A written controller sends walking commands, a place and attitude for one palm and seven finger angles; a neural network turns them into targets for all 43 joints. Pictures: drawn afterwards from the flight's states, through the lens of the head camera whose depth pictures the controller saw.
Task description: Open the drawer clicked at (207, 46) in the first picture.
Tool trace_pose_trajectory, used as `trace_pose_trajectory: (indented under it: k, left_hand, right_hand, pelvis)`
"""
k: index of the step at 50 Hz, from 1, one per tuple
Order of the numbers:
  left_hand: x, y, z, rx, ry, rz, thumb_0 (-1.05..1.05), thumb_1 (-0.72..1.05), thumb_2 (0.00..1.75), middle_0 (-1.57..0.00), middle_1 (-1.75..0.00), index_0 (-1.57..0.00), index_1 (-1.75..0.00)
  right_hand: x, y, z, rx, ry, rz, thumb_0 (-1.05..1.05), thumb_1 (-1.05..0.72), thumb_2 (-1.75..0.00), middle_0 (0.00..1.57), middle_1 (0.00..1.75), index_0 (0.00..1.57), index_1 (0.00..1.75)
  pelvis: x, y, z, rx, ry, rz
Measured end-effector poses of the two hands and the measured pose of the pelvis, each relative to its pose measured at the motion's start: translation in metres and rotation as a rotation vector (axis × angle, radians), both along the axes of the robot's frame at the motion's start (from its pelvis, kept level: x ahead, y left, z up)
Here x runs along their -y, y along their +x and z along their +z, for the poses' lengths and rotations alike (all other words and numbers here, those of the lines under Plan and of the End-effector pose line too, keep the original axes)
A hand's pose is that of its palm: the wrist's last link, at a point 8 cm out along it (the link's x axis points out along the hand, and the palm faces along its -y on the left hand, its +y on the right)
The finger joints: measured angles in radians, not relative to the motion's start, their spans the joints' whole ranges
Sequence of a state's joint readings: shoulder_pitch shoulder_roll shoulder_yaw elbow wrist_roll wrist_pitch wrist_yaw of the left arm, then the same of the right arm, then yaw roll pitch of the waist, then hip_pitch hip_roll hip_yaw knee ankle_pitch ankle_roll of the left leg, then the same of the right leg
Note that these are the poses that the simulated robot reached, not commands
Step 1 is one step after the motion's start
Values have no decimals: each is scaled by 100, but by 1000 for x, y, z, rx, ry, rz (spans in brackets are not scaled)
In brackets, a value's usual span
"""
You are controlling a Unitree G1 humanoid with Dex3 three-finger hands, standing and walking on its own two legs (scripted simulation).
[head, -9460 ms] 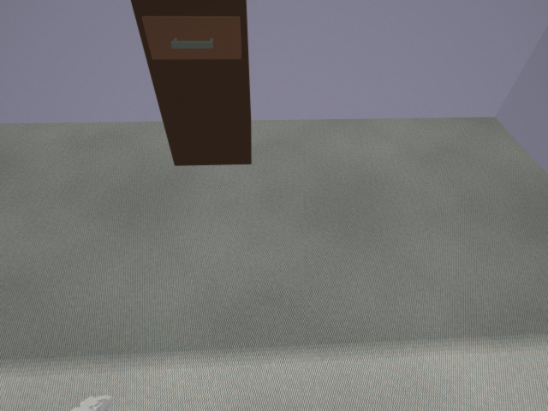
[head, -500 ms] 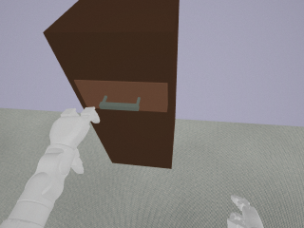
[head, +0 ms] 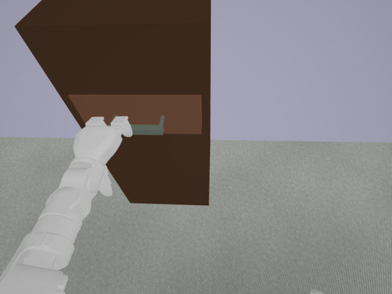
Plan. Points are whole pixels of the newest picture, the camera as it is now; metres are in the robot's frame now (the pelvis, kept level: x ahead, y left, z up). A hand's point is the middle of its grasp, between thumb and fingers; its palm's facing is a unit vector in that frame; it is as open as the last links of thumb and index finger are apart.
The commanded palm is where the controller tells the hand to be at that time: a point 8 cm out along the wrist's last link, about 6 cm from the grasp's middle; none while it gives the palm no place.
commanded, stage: move the hooked fingers above the handle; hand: left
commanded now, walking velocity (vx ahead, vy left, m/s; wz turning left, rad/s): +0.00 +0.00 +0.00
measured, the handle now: (137, 124) +0.59 +0.22 -0.07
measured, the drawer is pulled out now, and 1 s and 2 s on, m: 0.00 0.00 0.00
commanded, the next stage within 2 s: lower the fingers behind the handle in 1.72 s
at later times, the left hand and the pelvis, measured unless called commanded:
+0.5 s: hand (124, 139) +0.46 +0.21 +0.02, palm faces -0.04 +0.00 -1.00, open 13.8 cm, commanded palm +0.45 +0.22 +0.07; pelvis +0.00 +0.00 -0.01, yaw +0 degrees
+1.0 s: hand (132, 126) +0.53 +0.21 -0.01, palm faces -0.07 -0.02 -1.00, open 13.8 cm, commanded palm +0.51 +0.22 +0.04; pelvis +0.00 +0.01 -0.04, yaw -1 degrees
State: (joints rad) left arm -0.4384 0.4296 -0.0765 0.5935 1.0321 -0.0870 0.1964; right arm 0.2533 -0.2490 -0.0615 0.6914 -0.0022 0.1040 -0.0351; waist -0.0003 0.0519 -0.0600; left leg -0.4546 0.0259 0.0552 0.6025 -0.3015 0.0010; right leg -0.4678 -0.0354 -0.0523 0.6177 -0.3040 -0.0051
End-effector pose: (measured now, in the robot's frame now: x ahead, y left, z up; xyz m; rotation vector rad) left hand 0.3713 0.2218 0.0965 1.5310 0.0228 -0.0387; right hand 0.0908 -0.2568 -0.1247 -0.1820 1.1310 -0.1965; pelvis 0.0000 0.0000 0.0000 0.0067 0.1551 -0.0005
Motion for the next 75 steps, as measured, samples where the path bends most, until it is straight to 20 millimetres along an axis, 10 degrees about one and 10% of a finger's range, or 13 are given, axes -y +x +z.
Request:
trace_pose_trajectory:
  k: [50, 75]
  left_hand:
    - [12, 140, -55, -27, 21, 29, 0, -48, 30, -32, -120, -32, -120]
    - [-6, 126, -49, 2, -9, 8, 0, -48, 30, -32, -120, -32, -120]
  right_hand:
    - [7, -142, -14, -364, -95, -177, 1, -90, -90, 20, 30, 20, 30]
    - [-8, -97, -16, -283, -77, -123, 0, -90, -90, 20, 30, 20, 30]
  pelvis:
    - [-10, -3, -36, -266, -32, -13]
    - [-22, 4, -34, -237, -50, -1]
